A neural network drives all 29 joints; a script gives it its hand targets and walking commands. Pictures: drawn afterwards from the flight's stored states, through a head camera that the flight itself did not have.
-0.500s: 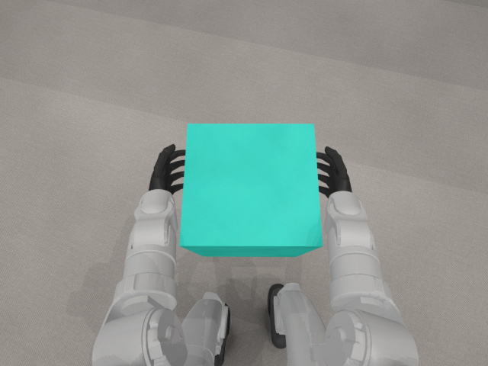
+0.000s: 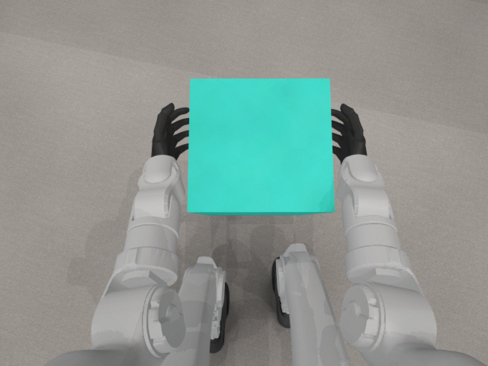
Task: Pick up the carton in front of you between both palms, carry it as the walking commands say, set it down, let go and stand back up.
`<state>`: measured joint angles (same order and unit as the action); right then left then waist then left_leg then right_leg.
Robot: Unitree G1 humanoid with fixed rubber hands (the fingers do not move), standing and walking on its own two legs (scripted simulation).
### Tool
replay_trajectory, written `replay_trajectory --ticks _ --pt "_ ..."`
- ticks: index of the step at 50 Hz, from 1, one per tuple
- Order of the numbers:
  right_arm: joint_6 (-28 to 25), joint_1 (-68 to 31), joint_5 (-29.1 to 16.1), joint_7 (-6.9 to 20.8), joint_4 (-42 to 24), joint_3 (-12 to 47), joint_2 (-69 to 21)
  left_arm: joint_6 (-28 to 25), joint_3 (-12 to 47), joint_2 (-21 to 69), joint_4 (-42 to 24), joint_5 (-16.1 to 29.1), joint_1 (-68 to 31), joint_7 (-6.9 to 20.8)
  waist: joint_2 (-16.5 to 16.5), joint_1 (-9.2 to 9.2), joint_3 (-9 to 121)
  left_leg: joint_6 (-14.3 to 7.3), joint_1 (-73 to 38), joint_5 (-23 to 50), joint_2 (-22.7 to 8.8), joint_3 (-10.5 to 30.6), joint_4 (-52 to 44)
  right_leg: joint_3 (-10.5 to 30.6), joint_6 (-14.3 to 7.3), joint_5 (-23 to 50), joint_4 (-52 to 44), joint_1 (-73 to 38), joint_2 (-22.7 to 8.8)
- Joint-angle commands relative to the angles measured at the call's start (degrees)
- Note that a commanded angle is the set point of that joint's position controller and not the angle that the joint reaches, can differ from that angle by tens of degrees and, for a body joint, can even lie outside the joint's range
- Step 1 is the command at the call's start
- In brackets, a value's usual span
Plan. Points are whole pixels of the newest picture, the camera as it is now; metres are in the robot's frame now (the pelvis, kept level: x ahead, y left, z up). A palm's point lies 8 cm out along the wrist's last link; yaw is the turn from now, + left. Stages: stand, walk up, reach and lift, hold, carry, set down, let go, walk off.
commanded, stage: set down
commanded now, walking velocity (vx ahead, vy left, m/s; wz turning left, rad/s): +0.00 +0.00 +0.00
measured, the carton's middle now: (257, 160) +0.44 -0.04 -0.16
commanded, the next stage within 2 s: none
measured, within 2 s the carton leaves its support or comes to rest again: rests again in 1.30 s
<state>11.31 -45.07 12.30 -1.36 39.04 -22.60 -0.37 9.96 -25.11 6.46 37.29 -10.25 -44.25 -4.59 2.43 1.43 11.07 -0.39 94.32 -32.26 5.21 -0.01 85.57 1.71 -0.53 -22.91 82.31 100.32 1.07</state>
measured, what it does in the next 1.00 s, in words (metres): lowers itself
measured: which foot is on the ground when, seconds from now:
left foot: down 0.00-1.00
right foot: down 0.00-1.00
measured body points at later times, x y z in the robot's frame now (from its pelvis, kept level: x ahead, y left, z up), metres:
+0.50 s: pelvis -0.03 -0.01 -0.12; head +0.28 -0.05 +0.20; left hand +0.48 +0.09 -0.25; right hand +0.47 -0.21 -0.25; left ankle +0.04 +0.11 -0.55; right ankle +0.10 -0.11 -0.55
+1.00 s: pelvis -0.04 +0.00 -0.20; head +0.32 -0.03 +0.07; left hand +0.51 +0.08 -0.36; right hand +0.50 -0.22 -0.36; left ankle +0.04 +0.11 -0.55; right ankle +0.10 -0.11 -0.55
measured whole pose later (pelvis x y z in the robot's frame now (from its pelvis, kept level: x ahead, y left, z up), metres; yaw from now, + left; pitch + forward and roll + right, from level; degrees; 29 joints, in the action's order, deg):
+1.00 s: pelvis -0.04 +0.00 -0.20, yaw +3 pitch +40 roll +3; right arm 13.2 -76.1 -0.4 -3.3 52.2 -15.3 16.1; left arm 11.6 -16.4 -5.2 47.8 0.4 -74.0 -12.1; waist 2.8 5.3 -13.7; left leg 1.3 127.1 -38.5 7.5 -1.7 125.5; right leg 0.6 -1.5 -26.4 120.7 134.0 -0.6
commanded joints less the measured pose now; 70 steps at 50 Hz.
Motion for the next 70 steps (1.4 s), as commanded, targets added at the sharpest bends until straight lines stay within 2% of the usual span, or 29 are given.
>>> replay_trajectory --ticks 1,8,15,30,37,43,45,49,58,64,70 --pt "-1.16 -30.41 -4.59 10.17 0.4 26.68 -47.34 -1.15 29.02 48.28 1.78 3.94 -31.71 8.24 -2.75 1.43 46.69 2.31 -7.66 14.92 6.22 1.23 -6.48 -0.42 0.9 17.19 -0.27 -36.77 7.1" --pt "-0.87 -37.69 -7.57 9.18 -0.63 28.68 -45.47 -1.03 30.57 46.14 0.0 6.37 -39.36 6.9 -3.93 1.94 52.34 2.29 -2.12 11.81 6.96 -0.35 0.9 -1.07 1.54 16.19 6.29 -34.99 7.05" --pt "0.44 -44.13 -8.86 8.71 0.66 28.1 -43.88 0.03 30.02 44.59 0.67 7.54 -46.62 6.92 -4.11 2.79 53.2 1.97 4.74 8.15 7.17 -1.71 7.08 -0.97 1.61 14.04 11.58 -32.71 6.67" --pt "1.3 -55.05 -10.45 11.0 5.11 25.49 -38.58 0.71 27.32 40.22 5.09 8.99 -58.1 7.95 -3.72 4.67 49.37 1.51 14.8 6.67 6.83 -3.25 18.44 -1.45 1.44 14.96 22.73 -25.27 4.78" --pt "0.65 -60.12 -13.57 12.23 5.81 26.74 -35.23 0.18 29.78 37.99 5.1 12.1 -63.86 7.91 -2.63 6.01 48.24 1.7 14.11 8.1 6.47 -3.45 23.51 -2.19 1.28 16.5 28.14 -22.33 3.68" --pt "0.3 -64.71 -19.17 12.59 0.9 31.5 -36.63 -0.3 36.57 38.91 -0.9 17.21 -70.04 7.26 -2.54 6.89 60.11 1.67 7.65 13.88 6.39 -3.72 27.12 -3.05 1.32 23.02 32.19 -27.47 3.45" --pt "0.51 -63.96 -20.24 13.02 1.69 31.44 -37.95 -0.16 36.54 39.47 -0.35 16.87 -69.34 7.24 -0.87 6.34 57.75 1.49 8.08 14.89 6.4 -3.72 27.88 -2.66 1.15 23.76 32.81 -24.52 3.66" --pt "0.85 -61.12 -18.7 14.53 6.7 29.18 -37.47 -0.05 34.32 40.15 3.43 15.21 -66.57 8.14 0.21 6.02 47.69 1.24 13.6 12.18 6.21 -3.44 28.44 -1.96 0.75 20.81 33.22 -18.27 3.46" --pt "-0.44 -62.04 -16.59 15.25 11.54 24.14 -34.07 -0.84 30.93 37.49 7.34 14.93 -68.44 8.75 2.21 7.71 38.52 1.38 16.42 8.09 6.13 -2.83 28.85 -2.18 -0.28 14.58 33.83 -9.97 2.81" --pt "-1.15 -63.02 -17.18 15.88 13.67 22.55 -32.36 -1.41 30.26 35.61 8.3 14.65 -69.78 8.43 4.11 7.7 35.93 1.28 14.95 8.13 5.76 -2.5 29.31 -1.94 -0.61 13.21 34.56 -6.66 2.36" --pt "-1.25 -63.24 -15.98 16.6 16.47 21.23 -30.0 -0.84 26.87 33.7 11.55 11.89 -66.78 9.14 2.75 6.59 28.23 0.6 18.1 6.52 5.58 -1.86 29.3 -1.66 -0.88 10.67 34.78 -2.77 2.16"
